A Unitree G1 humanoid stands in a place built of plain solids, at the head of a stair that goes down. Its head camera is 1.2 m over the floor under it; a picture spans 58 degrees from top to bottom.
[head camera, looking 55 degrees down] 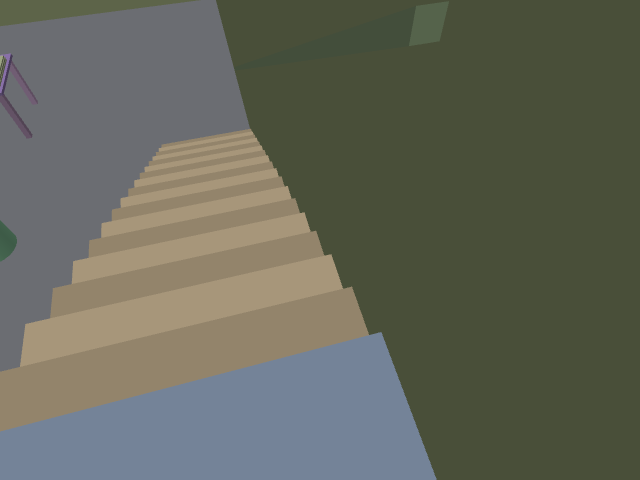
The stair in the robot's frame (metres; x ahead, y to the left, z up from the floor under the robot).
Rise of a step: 0.17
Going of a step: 0.25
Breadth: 1.21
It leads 15 degrees to the left of straight ahead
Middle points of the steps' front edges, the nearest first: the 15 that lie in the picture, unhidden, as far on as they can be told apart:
0.35 0.40 0.00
0.60 0.47 -0.16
0.84 0.54 -0.33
1.09 0.60 -0.49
1.33 0.67 -0.66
1.58 0.74 -0.82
1.82 0.80 -0.99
2.07 0.87 -1.15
2.31 0.94 -1.32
2.56 1.00 -1.48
2.80 1.07 -1.65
3.05 1.14 -1.81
3.29 1.20 -1.98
3.54 1.27 -2.14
3.78 1.34 -2.31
